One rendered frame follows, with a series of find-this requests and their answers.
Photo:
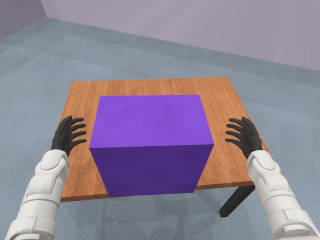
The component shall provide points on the left robot hand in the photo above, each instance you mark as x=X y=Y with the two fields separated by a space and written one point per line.
x=63 y=137

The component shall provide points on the table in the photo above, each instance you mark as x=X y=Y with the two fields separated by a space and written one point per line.
x=226 y=166

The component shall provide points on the carton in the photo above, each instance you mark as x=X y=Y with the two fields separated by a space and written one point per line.
x=150 y=144

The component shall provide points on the right robot forearm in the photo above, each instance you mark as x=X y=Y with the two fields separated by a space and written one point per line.
x=285 y=216

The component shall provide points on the right robot hand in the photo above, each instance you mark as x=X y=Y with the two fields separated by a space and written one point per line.
x=249 y=136

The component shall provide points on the left robot forearm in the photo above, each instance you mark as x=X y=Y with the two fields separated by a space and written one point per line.
x=40 y=204

